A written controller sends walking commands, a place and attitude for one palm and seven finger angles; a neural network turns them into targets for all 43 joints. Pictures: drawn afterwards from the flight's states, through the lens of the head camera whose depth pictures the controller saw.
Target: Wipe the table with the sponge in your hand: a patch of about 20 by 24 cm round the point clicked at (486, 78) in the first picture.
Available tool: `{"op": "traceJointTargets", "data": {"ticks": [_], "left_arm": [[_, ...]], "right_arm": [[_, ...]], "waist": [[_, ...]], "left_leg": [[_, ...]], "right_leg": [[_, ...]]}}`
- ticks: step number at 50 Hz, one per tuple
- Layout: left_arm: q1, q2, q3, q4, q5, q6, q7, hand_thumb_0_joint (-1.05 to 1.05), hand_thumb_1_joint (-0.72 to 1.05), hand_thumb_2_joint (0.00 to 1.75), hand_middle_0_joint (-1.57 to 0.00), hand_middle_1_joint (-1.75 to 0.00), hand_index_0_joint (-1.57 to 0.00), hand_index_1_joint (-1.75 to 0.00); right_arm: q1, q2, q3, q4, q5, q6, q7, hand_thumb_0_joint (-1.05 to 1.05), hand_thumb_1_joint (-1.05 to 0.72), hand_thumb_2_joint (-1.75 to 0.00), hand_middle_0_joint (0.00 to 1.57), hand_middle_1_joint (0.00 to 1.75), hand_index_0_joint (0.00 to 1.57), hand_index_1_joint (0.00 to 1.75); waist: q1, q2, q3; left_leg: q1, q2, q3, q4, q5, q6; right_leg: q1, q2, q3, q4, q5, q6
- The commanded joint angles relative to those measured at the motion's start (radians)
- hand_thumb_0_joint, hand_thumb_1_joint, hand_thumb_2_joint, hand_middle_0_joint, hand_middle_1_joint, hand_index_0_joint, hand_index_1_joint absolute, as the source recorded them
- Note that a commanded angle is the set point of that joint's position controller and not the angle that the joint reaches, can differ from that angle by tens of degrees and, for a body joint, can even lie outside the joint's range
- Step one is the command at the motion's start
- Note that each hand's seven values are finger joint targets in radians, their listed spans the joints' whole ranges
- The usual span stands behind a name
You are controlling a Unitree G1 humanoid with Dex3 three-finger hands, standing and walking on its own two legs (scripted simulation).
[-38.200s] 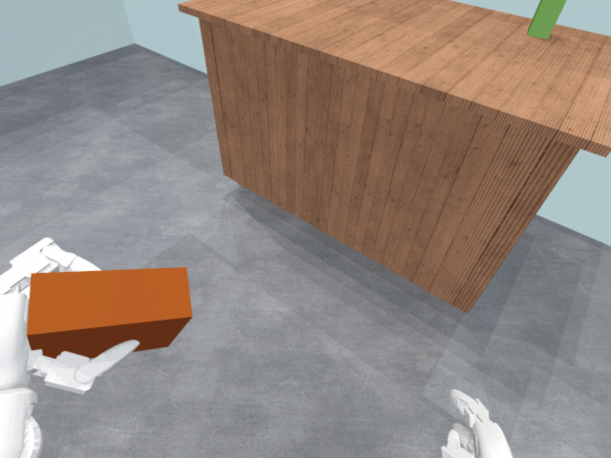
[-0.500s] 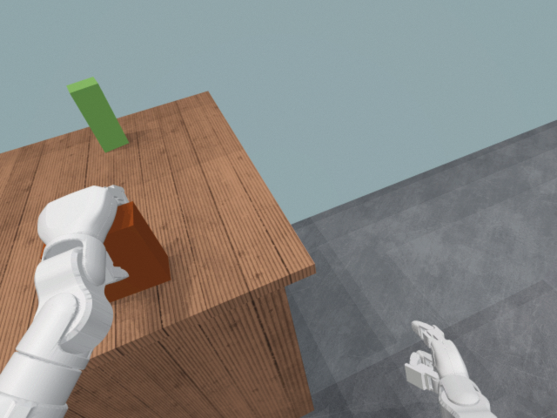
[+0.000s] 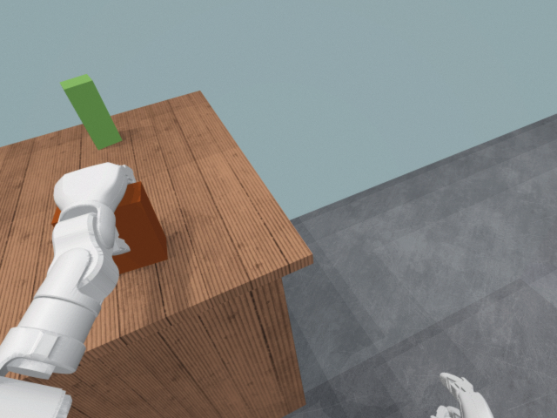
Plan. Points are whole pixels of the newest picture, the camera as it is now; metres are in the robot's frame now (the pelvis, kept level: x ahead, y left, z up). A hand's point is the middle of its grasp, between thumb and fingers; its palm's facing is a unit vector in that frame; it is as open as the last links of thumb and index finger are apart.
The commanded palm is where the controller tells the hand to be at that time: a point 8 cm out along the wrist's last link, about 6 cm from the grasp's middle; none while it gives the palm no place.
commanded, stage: wipe forward along the middle lane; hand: left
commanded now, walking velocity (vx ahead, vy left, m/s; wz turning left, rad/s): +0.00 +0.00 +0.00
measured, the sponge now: (122, 242) +0.33 +0.28 +0.11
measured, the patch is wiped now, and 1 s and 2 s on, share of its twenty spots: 1.00 1.00 1.00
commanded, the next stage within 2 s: slide back across to the first lane in 0.74 s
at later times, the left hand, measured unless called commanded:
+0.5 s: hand (111, 191) +0.40 +0.31 +0.17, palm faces -0.06 +0.02 -1.00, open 9.8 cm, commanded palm +0.38 +0.33 +0.19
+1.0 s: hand (106, 186) +0.41 +0.33 +0.16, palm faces -0.02 +0.00 -1.00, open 9.8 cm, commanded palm +0.38 +0.36 +0.20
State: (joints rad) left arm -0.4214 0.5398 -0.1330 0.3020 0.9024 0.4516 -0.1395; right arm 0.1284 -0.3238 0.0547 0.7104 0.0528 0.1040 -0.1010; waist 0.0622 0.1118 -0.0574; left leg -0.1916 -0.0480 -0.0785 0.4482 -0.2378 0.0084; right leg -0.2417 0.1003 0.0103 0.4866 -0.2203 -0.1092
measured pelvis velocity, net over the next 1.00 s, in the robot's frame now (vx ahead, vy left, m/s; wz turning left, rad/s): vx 0.02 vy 0.01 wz -0.01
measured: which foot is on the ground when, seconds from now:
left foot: down 0.00-1.00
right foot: down 0.00-1.00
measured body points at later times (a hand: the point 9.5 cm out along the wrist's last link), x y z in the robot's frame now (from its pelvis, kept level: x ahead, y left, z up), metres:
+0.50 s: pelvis +0.02 +0.00 +0.00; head +0.02 -0.06 +0.45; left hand +0.39 +0.30 +0.22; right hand +0.17 -0.26 -0.13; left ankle +0.01 +0.14 -0.74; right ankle +0.02 -0.04 -0.74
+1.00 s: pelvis +0.02 +0.01 +0.00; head +0.03 -0.04 +0.45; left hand +0.41 +0.32 +0.22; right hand +0.16 -0.26 -0.13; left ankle +0.01 +0.14 -0.74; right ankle +0.02 -0.04 -0.74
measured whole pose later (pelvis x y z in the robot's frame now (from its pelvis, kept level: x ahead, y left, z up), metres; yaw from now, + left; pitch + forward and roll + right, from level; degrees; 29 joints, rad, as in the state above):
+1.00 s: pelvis +0.02 +0.01 +0.00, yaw +0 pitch +4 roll +1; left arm -0.61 0.65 0.00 0.65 0.92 0.21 -0.10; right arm 0.17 -0.32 0.04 0.70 0.06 0.16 -0.11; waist 0.02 0.09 -0.07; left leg -0.28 -0.04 -0.06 0.48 -0.28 0.02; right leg -0.32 0.11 0.02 0.50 -0.25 -0.11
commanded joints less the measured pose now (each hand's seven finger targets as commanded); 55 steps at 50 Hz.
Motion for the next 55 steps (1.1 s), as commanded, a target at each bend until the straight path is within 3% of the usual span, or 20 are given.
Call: {"op": "traceJointTargets", "data": {"ticks": [1, 2, 4, 5, 9, 10, 14, 18, 20, 24, 25, 29, 31, 34, 38, 40, 42, 45, 52, 55], "left_arm": [[-0.341, 0.207, 0.038, 0.098, 0.056, -0.005, 0.047, 0.00, 0.10, 1.30, -1.20, -1.60, -1.20, -1.60], [-0.322, 0.246, 0.077, 0.128, 0.057, -0.013, 0.050, 0.00, 0.10, 1.30, -1.20, -1.60, -1.20, -1.60], [-0.331, 0.238, 0.065, 0.155, 0.058, -0.025, 0.047, 0.00, 0.10, 1.30, -1.20, -1.60, -1.20, -1.60], [-0.354, 0.264, 0.081, 0.161, 0.061, -0.031, 0.045, 0.00, 0.10, 1.30, -1.20, -1.60, -1.20, -1.60], [-0.384, 0.265, 0.076, 0.199, 0.059, -0.071, 0.041, 0.00, 0.10, 1.30, -1.20, -1.60, -1.20, -1.60], [-0.369, 0.307, 0.115, 0.203, 0.061, -0.078, 0.043, 0.00, 0.10, 1.30, -1.20, -1.60, -1.20, -1.60], [-0.401, 0.302, 0.103, 0.239, 0.058, -0.104, 0.044, 0.00, 0.10, 1.30, -1.20, -1.60, -1.20, -1.60], [-0.411, 0.324, 0.120, 0.277, 0.064, -0.120, 0.046, 0.00, 0.10, 1.30, -1.20, -1.60, -1.20, -1.60], [-0.471, 0.312, 0.100, 0.277, 0.069, -0.124, 0.043, 0.00, 0.10, 1.30, -1.20, -1.60, -1.20, -1.60], [-0.481, 0.339, 0.119, 0.312, 0.068, -0.146, 0.042, 0.00, 0.10, 1.30, -1.20, -1.60, -1.20, -1.60], [-0.478, 0.364, 0.141, 0.313, 0.073, -0.150, 0.042, 0.00, 0.10, 1.30, -1.20, -1.60, -1.20, -1.60], [-0.459, 0.357, 0.141, 0.330, 0.067, -0.178, 0.043, 0.00, 0.10, 1.30, -1.20, -1.60, -1.20, -1.60], [-0.448, 0.377, 0.158, 0.339, 0.072, -0.187, 0.045, 0.00, 0.10, 1.30, -1.20, -1.60, -1.20, -1.60], [-0.493, 0.382, 0.151, 0.364, 0.076, -0.195, 0.047, 0.00, 0.10, 1.30, -1.20, -1.60, -1.20, -1.60], [-0.483, 0.379, 0.153, 0.369, 0.077, -0.206, 0.053, 0.00, 0.10, 1.30, -1.20, -1.60, -1.20, -1.60], [-0.468, 0.418, 0.194, 0.346, 0.074, -0.212, 0.054, 0.00, 0.10, 1.30, -1.20, -1.60, -1.20, -1.60], [-0.434, 0.365, 0.160, 0.341, 0.067, -0.216, 0.058, 0.00, 0.10, 1.30, -1.20, -1.60, -1.20, -1.60], [-0.446, 0.455, 0.229, 0.297, 0.067, -0.213, 0.067, 0.00, 0.10, 1.30, -1.20, -1.60, -1.20, -1.60], [-0.455, 0.503, 0.248, 0.273, 0.073, -0.187, 0.081, 0.00, 0.10, 1.30, -1.20, -1.60, -1.20, -1.60], [-0.456, 0.541, 0.277, 0.232, 0.069, -0.178, 0.072, 0.00, 0.10, 1.30, -1.20, -1.60, -1.20, -1.60]], "right_arm": [[-0.185, -0.095, -0.028, -0.162, 0.003, -0.056, -0.017, 0.00, -0.90, -0.90, 0.20, 0.30, 0.20, 0.30], [-0.175, -0.098, -0.032, -0.153, 0.001, -0.055, -0.017, 0.00, -0.90, -0.90, 0.20, 0.30, 0.20, 0.30], [-0.170, -0.095, -0.032, -0.153, 0.001, -0.052, -0.019, 0.00, -0.90, -0.90, 0.20, 0.30, 0.20, 0.30], [-0.162, -0.101, -0.034, -0.150, 0.001, -0.047, -0.020, 0.00, -0.90, -0.90, 0.20, 0.30, 0.20, 0.30], [-0.142, -0.096, -0.033, -0.153, 0.001, -0.047, -0.023, 0.00, -0.90, -0.90, 0.20, 0.30, 0.20, 0.30], [-0.134, -0.102, -0.038, -0.152, 0.001, -0.043, -0.020, 0.00, -0.90, -0.90, 0.20, 0.30, 0.20, 0.30], [-0.121, -0.100, -0.034, -0.153, 0.004, -0.039, -0.025, 0.00, -0.90, -0.90, 0.20, 0.30, 0.20, 0.30], [-0.099, -0.105, -0.038, -0.148, 0.003, -0.034, -0.026, 0.00, -0.90, -0.90, 0.20, 0.30, 0.20, 0.30], [-0.088, -0.107, -0.041, -0.142, 0.005, -0.028, -0.027, 0.00, -0.90, -0.90, 0.20, 0.30, 0.20, 0.30], [-0.068, -0.108, -0.041, -0.134, 0.007, -0.027, -0.029, 0.00, -0.90, -0.90, 0.20, 0.30, 0.20, 0.30], [-0.064, -0.112, -0.045, -0.131, 0.005, -0.023, -0.029, 0.00, -0.90, -0.90, 0.20, 0.30, 0.20, 0.30], [-0.051, -0.109, -0.045, -0.138, 0.007, -0.019, -0.027, 0.00, -0.90, -0.90, 0.20, 0.30, 0.20, 0.30], [-0.042, -0.109, -0.045, -0.138, 0.007, -0.013, -0.025, 0.00, -0.90, -0.90, 0.20, 0.30, 0.20, 0.30], [-0.038, -0.112, -0.047, -0.134, 0.009, -0.007, -0.027, 0.00, -0.90, -0.90, 0.20, 0.30, 0.20, 0.30], [-0.032, -0.111, -0.050, -0.138, 0.010, -0.004, -0.025, 0.00, -0.90, -0.90, 0.20, 0.30, 0.20, 0.30], [-0.029, -0.117, -0.054, -0.139, 0.008, 0.002, -0.022, 0.00, -0.90, -0.90, 0.20, 0.30, 0.20, 0.30], [-0.032, -0.109, -0.053, -0.148, 0.011, 0.003, -0.018, 0.00, -0.90, -0.90, 0.20, 0.30, 0.20, 0.30], [-0.050, -0.117, -0.053, -0.150, 0.007, 0.015, -0.017, 0.00, -0.90, -0.90, 0.20, 0.30, 0.20, 0.30], [-0.082, -0.113, -0.049, -0.156, 0.010, 0.025, -0.019, 0.00, -0.90, -0.90, 0.20, 0.30, 0.20, 0.30], [-0.097, -0.116, -0.049, -0.161, 0.007, 0.029, -0.018, 0.00, -0.90, -0.90, 0.20, 0.30, 0.20, 0.30]], "waist": [[-0.023, -0.191, -0.027], [-0.014, -0.209, -0.041], [-0.017, -0.223, -0.062], [-0.016, -0.193, -0.073], [-0.022, -0.208, -0.099], [-0.015, -0.175, -0.116], [-0.026, -0.194, -0.096], [-0.027, -0.206, -0.114], [-0.037, -0.173, -0.126], [-0.044, -0.209, -0.150], [-0.036, -0.190, -0.162], [-0.039, -0.216, -0.184], [-0.034, -0.192, -0.192], [-0.045, -0.188, -0.164], [-0.043, -0.196, -0.185], [-0.033, -0.192, -0.219], [-0.035, -0.197, -0.202], [-0.019, -0.170, -0.213], [-0.013, -0.143, -0.185], [-0.002, -0.111, -0.214]], "left_leg": [[-0.165, -0.019, 0.061, -0.063, -0.064, 0.038], [-0.168, -0.017, 0.057, -0.060, -0.059, 0.038], [-0.177, -0.019, 0.061, -0.045, -0.044, 0.039], [-0.181, -0.018, 0.058, -0.049, -0.052, 0.037], [-0.194, -0.018, 0.053, -0.034, -0.026, 0.041], [-0.198, -0.017, 0.052, -0.031, -0.021, 0.039], [-0.211, -0.017, 0.053, -0.024, -0.015, 0.043], [-0.219, -0.018, 0.053, -0.017, 0.007, 0.044], [-0.210, -0.019, 0.054, -0.023, 0.014, 0.046], [-0.224, -0.019, 0.053, -0.006, 0.027, 0.048], [-0.225, -0.020, 0.053, -0.006, 0.030, 0.046], [-0.232, -0.022, 0.056, 0.006, 0.044, 0.048], [-0.234, -0.024, 0.055, 0.005, 0.064, 0.049], [-0.238, -0.023, 0.061, 0.004, 0.037, 0.050], [-0.236, -0.023, 0.060, 0.008, 0.046, 0.052], [-0.236, -0.025, 0.054, 0.007, 0.055, 0.050], [-0.234, -0.025, 0.060, 0.009, 0.062, 0.053], [-0.229, -0.025, 0.054, -0.001, 0.060, 0.052], [-0.213, -0.025, 0.059, -0.023, 0.051, 0.054], [-0.188, -0.027, 0.054, -0.029, 0.078, 0.053]], "right_leg": [[0.078, -0.110, 0.133, -0.185, -0.251, 0.081], [0.091, -0.108, 0.138, -0.182, -0.242, 0.081], [0.113, -0.118, 0.153, -0.177, -0.201, 0.086], [0.113, -0.118, 0.154, -0.174, -0.213, 0.082], [0.139, -0.123, 0.153, -0.152, -0.112, 0.086], [0.150, -0.124, 0.164, -0.144, -0.096, 0.083], [0.144, -0.126, 0.160, -0.140, -0.047, 0.088], [0.159, -0.126, 0.154, -0.124, 0.032, 0.092], [0.151, -0.120, 0.141, -0.123, 0.046, 0.087], [0.176, -0.130, 0.151, -0.107, 0.139, 0.100], [0.184, -0.131, 0.155, -0.102, 0.151, 0.098], [0.206, -0.136, 0.146, -0.081, 0.238, 0.108], [0.211, -0.130, 0.133, -0.066, 0.264, 0.101], [0.177, -0.128, 0.137, -0.085, 0.210, 0.103], [0.190, -0.131, 0.137, -0.078, 0.235, 0.105], [0.217, -0.131, 0.144, -0.066, 0.262, 0.102], [0.209, -0.129, 0.129, -0.062, 0.275, 0.103], [0.221, -0.124, 0.137, -0.063, 0.236, 0.094], [0.221, -0.116, 0.128, -0.084, 0.125, 0.083], [0.252, -0.116, 0.133, -0.078, 0.169, 0.078]]}}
